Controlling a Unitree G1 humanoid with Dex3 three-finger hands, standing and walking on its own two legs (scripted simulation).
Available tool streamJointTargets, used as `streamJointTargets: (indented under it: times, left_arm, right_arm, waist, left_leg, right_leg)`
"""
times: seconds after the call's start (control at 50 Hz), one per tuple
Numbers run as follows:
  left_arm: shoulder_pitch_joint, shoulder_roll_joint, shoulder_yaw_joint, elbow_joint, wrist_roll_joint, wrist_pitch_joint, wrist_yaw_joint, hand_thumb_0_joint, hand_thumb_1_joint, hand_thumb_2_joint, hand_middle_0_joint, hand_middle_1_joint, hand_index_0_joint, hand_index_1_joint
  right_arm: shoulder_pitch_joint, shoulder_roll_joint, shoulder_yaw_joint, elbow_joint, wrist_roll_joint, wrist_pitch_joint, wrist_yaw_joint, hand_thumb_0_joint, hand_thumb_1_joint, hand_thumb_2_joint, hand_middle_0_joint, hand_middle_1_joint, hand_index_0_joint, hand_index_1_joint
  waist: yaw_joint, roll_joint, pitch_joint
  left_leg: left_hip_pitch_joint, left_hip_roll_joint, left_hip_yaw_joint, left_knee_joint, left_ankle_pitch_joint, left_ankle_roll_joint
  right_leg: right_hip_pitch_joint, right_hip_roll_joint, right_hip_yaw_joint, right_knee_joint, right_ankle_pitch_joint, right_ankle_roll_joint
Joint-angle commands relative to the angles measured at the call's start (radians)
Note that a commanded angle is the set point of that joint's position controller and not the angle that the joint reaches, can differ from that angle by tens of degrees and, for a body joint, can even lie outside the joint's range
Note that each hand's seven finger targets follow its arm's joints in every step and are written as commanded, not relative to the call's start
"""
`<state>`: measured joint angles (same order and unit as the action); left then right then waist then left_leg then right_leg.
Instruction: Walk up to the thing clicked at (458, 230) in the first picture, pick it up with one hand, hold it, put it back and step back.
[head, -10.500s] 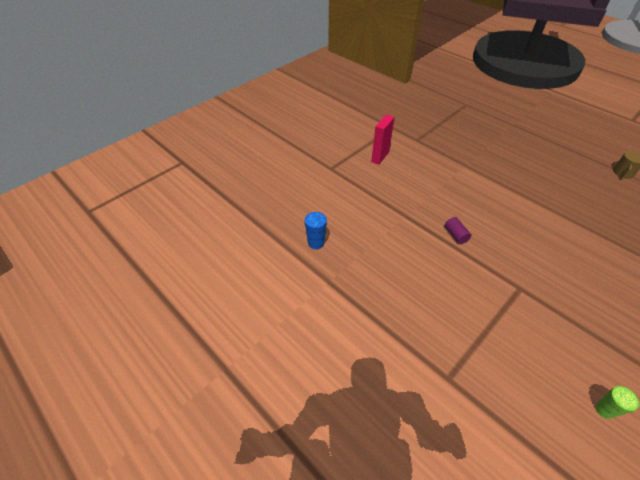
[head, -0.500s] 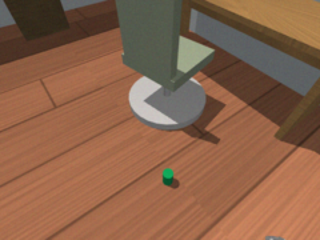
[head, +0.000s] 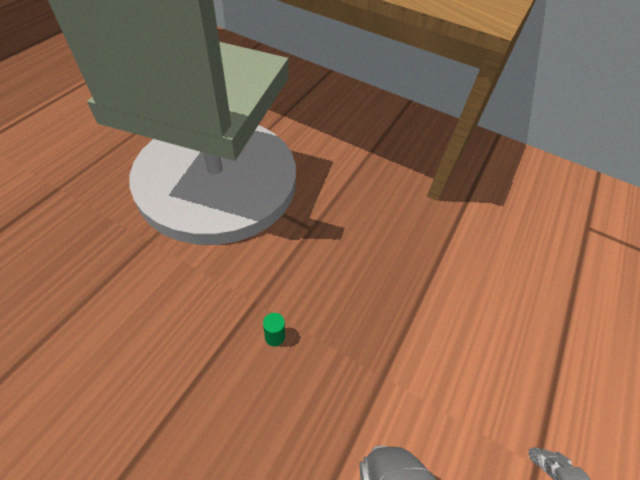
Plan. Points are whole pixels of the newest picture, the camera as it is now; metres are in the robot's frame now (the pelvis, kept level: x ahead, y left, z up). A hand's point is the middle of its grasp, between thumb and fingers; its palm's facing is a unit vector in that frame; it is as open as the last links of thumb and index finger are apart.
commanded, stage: walk up
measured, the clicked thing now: out of the picture -0.52 -1.43 -0.75
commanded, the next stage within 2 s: none
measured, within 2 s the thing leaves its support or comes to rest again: neither
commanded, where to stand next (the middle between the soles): +0.07 -0.07 m, yaw -121 degrees
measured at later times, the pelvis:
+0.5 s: pelvis -0.01 -0.02 -0.01, yaw -26 degrees
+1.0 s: pelvis +0.03 +0.01 -0.01, yaw -54 degrees
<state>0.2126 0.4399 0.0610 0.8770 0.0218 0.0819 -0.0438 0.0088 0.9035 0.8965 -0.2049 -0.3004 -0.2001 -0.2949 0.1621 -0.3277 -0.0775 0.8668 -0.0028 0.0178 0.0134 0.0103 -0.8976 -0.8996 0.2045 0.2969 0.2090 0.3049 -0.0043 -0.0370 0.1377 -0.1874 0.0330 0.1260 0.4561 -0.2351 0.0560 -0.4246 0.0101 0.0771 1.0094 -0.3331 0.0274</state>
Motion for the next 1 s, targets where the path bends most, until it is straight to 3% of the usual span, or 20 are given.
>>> streamJointTargets:
  times: [0.0,0.08,0.18,0.22,0.24,0.26,0.28,0.3,0.36,0.46,0.52,0.58,0.6,0.62,0.64,0.66,0.72,0.76,0.88,0.98]
  left_arm:
    - [-0.055,0.125,0.039,-0.124,0.013,-0.02,-0.021,0.0,0.9,0.9,-0.2,-0.3,-0.2,-0.3]
    - [-0.056,0.126,0.041,-0.139,0.016,-0.032,-0.031,0.0,0.9,0.9,-0.2,-0.3,-0.2,-0.3]
    - [0.001,0.13,0.052,-0.141,0.022,-0.051,-0.027,0.0,0.9,0.9,-0.2,-0.3,-0.2,-0.3]
    - [0.072,0.155,0.069,-0.13,0.027,-0.061,-0.017,0.0,0.9,0.9,-0.2,-0.3,-0.2,-0.3]
    - [0.142,0.196,0.084,-0.106,0.03,-0.067,-0.008,0.0,0.9,0.9,-0.2,-0.3,-0.2,-0.3]
    - [0.135,0.27,0.1,-0.124,0.035,-0.071,0.001,0.0,0.9,0.9,-0.2,-0.3,-0.2,-0.3]
    - [0.061,0.277,0.098,-0.162,0.034,-0.062,-0.005,0.0,0.9,0.9,-0.2,-0.3,-0.2,-0.3]
    - [0.032,0.268,0.096,-0.17,0.027,-0.051,-0.005,0.0,0.9,0.9,-0.2,-0.3,-0.2,-0.3]
    - [-0.073,0.201,0.086,-0.216,0.01,-0.047,0.013,0.0,0.9,0.9,-0.2,-0.3,-0.2,-0.3]
    - [-0.054,0.175,0.082,-0.257,0.019,-0.05,0.007,0.0,0.9,0.9,-0.2,-0.3,-0.2,-0.3]
    - [-0.07,0.19,0.082,-0.275,0.027,-0.051,0.001,0.0,0.9,0.9,-0.2,-0.3,-0.2,-0.3]
    - [-0.126,0.171,0.065,-0.297,0.016,-0.048,0.003,0.0,0.9,0.9,-0.2,-0.3,-0.2,-0.3]
    - [-0.099,0.11,0.05,-0.3,0.011,-0.048,0.004,0.0,0.9,0.9,-0.2,-0.3,-0.2,-0.3]
    - [-0.029,0.046,0.04,-0.281,0.008,-0.044,0.004,0.0,0.9,0.9,-0.2,-0.3,-0.2,-0.3]
    - [0.034,0.143,0.066,-0.236,0.024,-0.036,0.016,0.0,0.9,0.9,-0.2,-0.3,-0.2,-0.3]
    - [0.065,0.195,0.08,-0.219,0.024,-0.034,0.015,0.0,0.9,0.9,-0.2,-0.3,-0.2,-0.3]
    - [0.049,0.172,0.087,-0.185,0.008,-0.038,-0.007,0.0,0.9,0.9,-0.2,-0.3,-0.2,-0.3]
    - [0.066,0.147,0.074,-0.187,-0.001,-0.041,-0.019,0.0,0.9,0.9,-0.2,-0.3,-0.2,-0.3]
    - [-0.017,0.148,0.052,-0.223,-0.001,-0.056,-0.015,0.0,0.9,0.9,-0.2,-0.3,-0.2,-0.3]
    - [0.039,0.146,0.046,-0.21,0.006,-0.08,-0.003,0.0,0.9,0.9,-0.2,-0.3,-0.2,-0.3]
  right_arm:
    - [0.015,-0.284,-0.085,-0.089,-0.005,-0.032,-0.02,0.0,-0.9,-0.9,0.2,0.3,0.2,0.3]
    - [0.006,-0.303,-0.097,-0.109,-0.013,-0.039,-0.005,0.0,-0.9,-0.9,0.2,0.3,0.2,0.3]
    - [-0.031,-0.301,-0.102,-0.126,-0.016,-0.03,0.013,0.0,-0.9,-0.9,0.2,0.3,0.2,0.3]
    - [-0.034,-0.292,-0.098,-0.131,-0.009,-0.021,0.02,0.0,-0.9,-0.9,0.2,0.3,0.2,0.3]
    - [-0.032,-0.262,-0.088,-0.131,-0.005,-0.015,0.024,0.0,-0.9,-0.9,0.2,0.3,0.2,0.3]
    - [-0.009,-0.193,-0.064,-0.151,0.005,-0.009,0.031,0.0,-0.9,-0.9,0.2,0.3,0.2,0.3]
    - [-0.054,-0.211,-0.056,-0.158,0.006,-0.005,0.024,0.0,-0.9,-0.9,0.2,0.3,0.2,0.3]
    - [-0.05,-0.252,-0.062,-0.146,0.001,-0.014,0.019,0.0,-0.9,-0.9,0.2,0.3,0.2,0.3]
    - [0.028,-0.266,-0.06,-0.081,0.009,-0.01,0.031,0.0,-0.9,-0.9,0.2,0.3,0.2,0.3]
    - [0.036,-0.249,-0.054,-0.095,-0.014,-0.008,0.013,0.0,-0.9,-0.9,0.2,0.3,0.2,0.3]
    - [0.057,-0.233,-0.049,-0.105,-0.014,-0.018,-0.007,0.0,-0.9,-0.9,0.2,0.3,0.2,0.3]
    - [0.147,-0.237,-0.059,-0.084,-0.022,-0.039,-0.029,0.0,-0.9,-0.9,0.2,0.3,0.2,0.3]
    - [0.162,-0.292,-0.074,-0.087,-0.033,-0.043,-0.037,0.0,-0.9,-0.9,0.2,0.3,0.2,0.3]
    - [0.105,-0.376,-0.088,-0.116,-0.038,-0.043,-0.037,0.0,-0.9,-0.9,0.2,0.3,0.2,0.3]
    - [-0.007,-0.381,-0.088,-0.163,-0.036,-0.038,-0.032,0.0,-0.9,-0.9,0.2,0.3,0.2,0.3]
    - [-0.075,-0.372,-0.092,-0.176,-0.031,-0.035,-0.025,0.0,-0.9,-0.9,0.2,0.3,0.2,0.3]
    - [-0.07,-0.27,-0.066,-0.17,-0.038,-0.049,-0.026,0.0,-0.9,-0.9,0.2,0.3,0.2,0.3]
    - [-0.052,-0.264,-0.064,-0.167,-0.033,-0.049,-0.017,0.0,-0.9,-0.9,0.2,0.3,0.2,0.3]
    - [0.036,-0.316,-0.087,-0.199,-0.044,-0.032,0.029,0.0,-0.9,-0.9,0.2,0.3,0.2,0.3]
    - [0.037,-0.329,-0.09,-0.225,-0.03,-0.026,0.041,0.0,-0.9,-0.9,0.2,0.3,0.2,0.3]
  waist:
    - [-0.057,0.194,-0.1]
    - [-0.052,0.153,-0.107]
    - [-0.022,0.139,-0.191]
    - [0.023,0.083,-0.22]
    - [0.065,-0.051,-0.247]
    - [0.056,-0.32,-0.185]
    - [0.056,-0.305,-0.127]
    - [0.044,-0.262,-0.091]
    - [-0.023,-0.15,-0.12]
    - [0.0,-0.068,-0.151]
    - [-0.012,-0.11,-0.155]
    - [-0.074,-0.072,-0.183]
    - [-0.079,0.082,-0.199]
    - [-0.044,0.347,-0.206]
    - [-0.01,0.224,-0.152]
    - [0.004,0.221,-0.122]
    - [0.022,0.191,-0.097]
    - [-0.01,0.234,-0.106]
    - [-0.09,0.257,-0.104]
    - [-0.059,0.2,-0.141]
  left_leg:
    - [0.182,0.292,-0.205,-0.179,0.152,0.081]
    - [0.116,0.338,-0.144,-0.178,0.095,0.116]
    - [0.077,0.315,-0.012,-0.017,0.214,0.075]
    - [-0.02,0.28,0.043,0.138,0.146,0.04]
    - [-0.138,0.197,0.077,0.323,0.004,-0.003]
    - [-0.392,0.047,0.113,0.498,-0.334,-0.071]
    - [-0.423,-0.023,-0.051,0.543,-0.433,-0.101]
    - [-0.352,0.003,-0.1,0.544,-0.426,-0.101]
    - [-0.373,0.023,-0.125,0.53,-0.248,-0.098]
    - [-0.261,-0.033,-0.128,0.377,-0.19,-0.099]
    - [-0.149,-0.046,-0.175,0.243,-0.186,-0.077]
    - [0.127,-0.041,-0.207,-0.014,0.005,-0.056]
    - [0.22,0.076,-0.326,-0.166,-0.062,-0.024]
    - [0.234,0.32,-0.62,-0.24,-0.229,0.017]
    - [0.061,0.429,-0.658,-0.293,-0.313,0.07]
    - [-0.027,0.438,-0.608,-0.315,-0.338,0.118]
    - [-0.024,0.228,-0.308,-0.228,-0.13,-0.021]
    - [0.033,0.179,-0.197,-0.206,-0.088,-0.06]
    - [0.146,0.273,-0.118,-0.206,-0.185,0.061]
    - [0.102,0.322,-0.017,-0.083,-0.004,0.07]
  right_leg:
    - [-0.14,-0.064,-0.016,-0.117,-0.006,0.013]
    - [-0.044,-0.107,-0.056,-0.235,0.007,0.0]
    - [0.128,-0.067,-0.146,-0.373,-0.007,-0.042]
    - [0.277,-0.049,-0.127,-0.515,0.014,-0.078]
    - [0.409,-0.066,-0.009,-0.588,0.029,-0.125]
    - [0.458,-0.238,0.327,-0.685,0.131,-0.206]
    - [0.329,-0.303,0.545,-0.755,0.041,-0.295]
    - [0.242,-0.315,0.562,-0.773,-0.013,-0.318]
    - [0.317,-0.157,0.324,-0.742,0.069,-0.217]
    - [0.249,-0.099,0.347,-0.713,0.161,-0.208]
    - [0.164,-0.134,0.438,-0.703,0.191,-0.218]
    - [-0.021,-0.069,0.405,-0.61,0.147,-0.133]
    - [-0.105,0.036,0.281,-0.488,0.012,-0.058]
    - [-0.204,0.182,0.14,-0.221,-0.162,-0.028]
    - [-0.162,0.114,0.113,-0.099,-0.154,-0.008]
    - [-0.101,0.059,0.083,-0.012,-0.13,-0.001]
    - [-0.072,0.029,0.094,0.005,0.055,-0.016]
    - [-0.099,0.028,0.026,-0.026,0.102,-0.014]
    - [-0.149,-0.047,-0.114,-0.209,-0.011,0.002]
    - [0.007,-0.057,-0.162,-0.345,-0.02,-0.035]
